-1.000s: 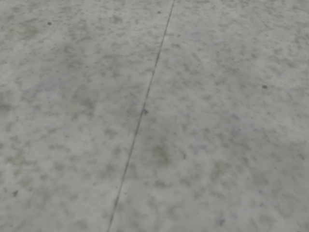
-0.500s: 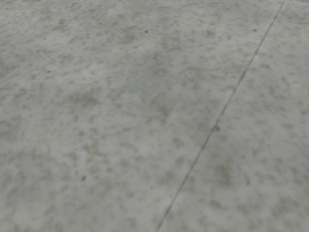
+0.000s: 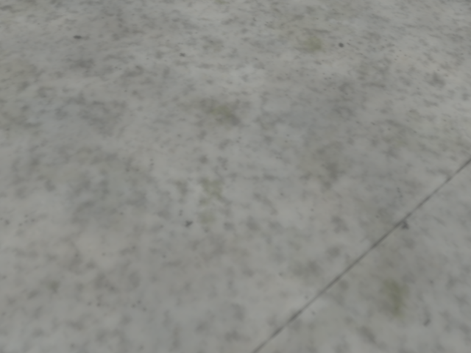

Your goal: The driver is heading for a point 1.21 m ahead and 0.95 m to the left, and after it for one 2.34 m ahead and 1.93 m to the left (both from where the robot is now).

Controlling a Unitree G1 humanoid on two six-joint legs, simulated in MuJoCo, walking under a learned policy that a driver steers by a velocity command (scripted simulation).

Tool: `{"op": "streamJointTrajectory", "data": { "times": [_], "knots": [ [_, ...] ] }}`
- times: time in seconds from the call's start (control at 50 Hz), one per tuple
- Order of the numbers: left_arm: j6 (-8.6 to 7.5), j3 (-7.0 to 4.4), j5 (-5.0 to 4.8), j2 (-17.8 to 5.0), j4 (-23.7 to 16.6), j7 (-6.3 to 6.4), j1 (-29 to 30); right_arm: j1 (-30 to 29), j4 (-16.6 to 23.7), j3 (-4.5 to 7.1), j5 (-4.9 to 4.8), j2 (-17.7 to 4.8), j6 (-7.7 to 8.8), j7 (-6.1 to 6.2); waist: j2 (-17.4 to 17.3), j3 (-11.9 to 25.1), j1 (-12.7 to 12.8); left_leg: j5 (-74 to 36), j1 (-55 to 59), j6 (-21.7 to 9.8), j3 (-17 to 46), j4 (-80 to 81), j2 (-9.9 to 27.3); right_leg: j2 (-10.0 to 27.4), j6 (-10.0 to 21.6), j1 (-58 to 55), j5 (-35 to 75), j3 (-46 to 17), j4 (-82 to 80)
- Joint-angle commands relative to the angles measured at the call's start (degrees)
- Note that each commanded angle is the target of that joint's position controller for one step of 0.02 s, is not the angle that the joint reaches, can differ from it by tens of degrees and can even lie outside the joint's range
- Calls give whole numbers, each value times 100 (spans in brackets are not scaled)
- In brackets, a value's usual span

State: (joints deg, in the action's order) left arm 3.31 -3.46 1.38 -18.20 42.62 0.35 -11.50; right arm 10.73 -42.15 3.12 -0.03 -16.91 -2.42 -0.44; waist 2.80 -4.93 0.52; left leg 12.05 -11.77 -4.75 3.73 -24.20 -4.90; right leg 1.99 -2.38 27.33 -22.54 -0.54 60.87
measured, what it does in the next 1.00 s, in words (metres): steps on the spot, turning left: right foot, then left foot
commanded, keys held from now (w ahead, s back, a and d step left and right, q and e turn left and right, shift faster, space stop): q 0.94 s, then w+q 0.06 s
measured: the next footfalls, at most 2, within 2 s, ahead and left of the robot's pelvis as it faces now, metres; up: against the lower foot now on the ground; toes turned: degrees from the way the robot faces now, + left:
right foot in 0.38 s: +0.08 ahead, -0.12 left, +0.00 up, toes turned +19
left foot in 0.86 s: -0.02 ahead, +0.07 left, +0.00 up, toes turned +31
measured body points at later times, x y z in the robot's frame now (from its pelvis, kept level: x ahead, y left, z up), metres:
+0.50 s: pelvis +0.01 -0.04 +0.00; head +0.05 -0.06 +0.45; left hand +0.07 +0.26 -0.08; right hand +0.19 -0.30 -0.13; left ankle -0.04 +0.07 -0.68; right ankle +0.04 -0.13 -0.74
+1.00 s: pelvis -0.01 -0.01 +0.00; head +0.00 +0.04 +0.44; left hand -0.08 +0.28 -0.13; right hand +0.27 -0.16 -0.09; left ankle -0.05 +0.05 -0.74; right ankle +0.05 -0.13 -0.68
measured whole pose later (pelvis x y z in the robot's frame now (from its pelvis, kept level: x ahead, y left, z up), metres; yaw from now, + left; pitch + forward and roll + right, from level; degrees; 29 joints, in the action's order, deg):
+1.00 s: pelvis -0.01 -0.01 +0.00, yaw +36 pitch +0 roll -1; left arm 3.4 -3.0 1.6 -18.7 41.0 0.2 -12.5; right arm 10.8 -40.5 2.7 0.3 -17.1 -2.5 -0.9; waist 3.1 -4.7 0.9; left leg 14.1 -12.4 -4.5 2.9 -26.8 -4.5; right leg 2.2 -1.6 25.1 -24.8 1.5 58.5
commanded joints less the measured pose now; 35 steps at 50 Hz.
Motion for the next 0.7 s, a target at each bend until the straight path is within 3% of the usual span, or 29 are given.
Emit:
{"op": "streamJointTrajectory", "data": {
  "times": [0.02,0.12,0.24,0.3,0.34,0.36,0.38,0.4,0.42,0.44,0.46,0.48,0.5,0.54,0.62,0.7],
  "knots": [
    [-8,-133,-6,-485,-350,6,-50,186,268,258,10,-980,89,22,-836,660,-79,-2328,851,-777,1451,601,1363,-20,-61,536,183,-136,-72],
    [-3,-119,-7,-468,-488,57,255,457,238,293,77,-1053,71,25,-944,552,-226,-1431,760,-873,2021,628,1356,-124,-63,592,68,-241,-744],
    [-98,-58,-76,-436,-646,102,438,472,268,343,127,-1131,52,3,-926,646,-245,-1721,471,-869,2549,364,1277,-372,88,-10,-82,-331,-1467],
    [-160,-26,-127,-449,-672,142,280,332,279,363,120,-1139,30,-20,-1009,704,-152,-2110,314,-720,2830,214,1173,-530,198,-630,-134,-371,-2132],
    [-216,-6,-136,-412,-586,201,-102,77,301,356,65,-1091,13,-11,-986,691,119,-1832,-28,-403,2872,53,926,-577,261,-1473,378,-356,-3292],
    [-265,-16,-91,-468,-529,256,-304,-18,321,326,2,-987,18,16,-838,668,248,-1170,-431,-113,2715,-180,673,-379,305,-2090,911,-447,-4156],
    [-293,-82,-13,-883,-585,319,-216,291,348,232,-21,-592,42,26,194,774,22,645,-1025,256,1959,-1104,122,815,550,-2623,597,-1553,-4759],
    [-257,-120,-58,-1303,-849,295,265,705,347,223,36,-489,51,74,910,708,-203,2195,-1858,437,755,-2202,-785,1993,1084,-2592,988,-2945,-4921],
    [-208,-149,-8,-1230,-726,234,43,524,324,343,211,-1003,17,82,704,622,-90,2183,-1724,496,506,-3186,-334,2170,1580,-1874,1413,-2827,-4749],
    [-215,-30,-37,-792,-751,184,221,454,257,391,194,-1075,-6,45,366,393,-196,1834,-1633,511,545,-3604,-176,1809,1547,-1606,1578,-2310,-4722],
    [-222,28,-45,-567,-784,156,477,516,144,389,171,-995,-47,-12,277,198,-277,1473,-1580,553,478,-3925,-126,1379,1382,-1412,1676,-1643,-4679],
    [-224,47,-20,-517,-836,178,619,633,76,382,138,-944,-88,-84,437,280,-347,1216,-1616,614,364,-4200,-114,1092,1252,-1554,1827,-1227,-4618],
    [-239,53,-14,-507,-842,209,587,699,46,368,108,-906,-112,-144,564,334,-311,1154,-1721,688,255,-4379,-106,1008,1265,-1726,2368,-971,-4529],
    [-259,31,-15,-523,-768,207,295,502,92,327,71,-836,-129,-184,465,430,-151,1114,-1869,797,110,-4325,-42,1017,1329,-2096,2936,-704,-4390],
    [-287,-44,-9,-615,-579,199,-190,76,239,252,72,-695,-184,-215,534,508,117,1204,-2077,867,-30,-3657,134,1261,1465,-2744,3271,-585,-4244],
    [-299,-103,14,-710,-510,128,-195,-156,370,158,51,-528,-204,-260,605,561,146,1368,-1530,769,-310,-2712,338,1410,1480,-2584,3398,-287,-4122]
  ]
}}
